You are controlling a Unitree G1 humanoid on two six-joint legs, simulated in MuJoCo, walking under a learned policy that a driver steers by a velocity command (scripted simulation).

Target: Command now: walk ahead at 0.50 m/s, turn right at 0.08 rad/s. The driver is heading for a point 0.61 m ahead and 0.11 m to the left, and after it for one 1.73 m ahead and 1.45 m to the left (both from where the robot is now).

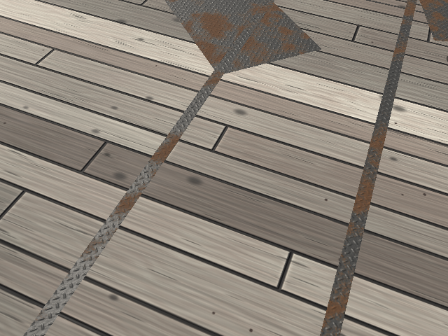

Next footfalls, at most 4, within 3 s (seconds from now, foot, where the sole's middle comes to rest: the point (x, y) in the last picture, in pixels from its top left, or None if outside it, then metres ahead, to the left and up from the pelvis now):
0.26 right None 0.29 -0.12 -0.78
0.80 left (176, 333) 0.51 0.14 -0.78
1.36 right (171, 227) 0.87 0.17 -0.78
1.88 left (68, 232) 0.85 0.52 -0.78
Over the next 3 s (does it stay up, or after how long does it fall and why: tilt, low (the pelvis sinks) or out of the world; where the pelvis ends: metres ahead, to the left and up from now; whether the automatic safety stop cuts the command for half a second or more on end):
stays up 0.86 0.49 0.00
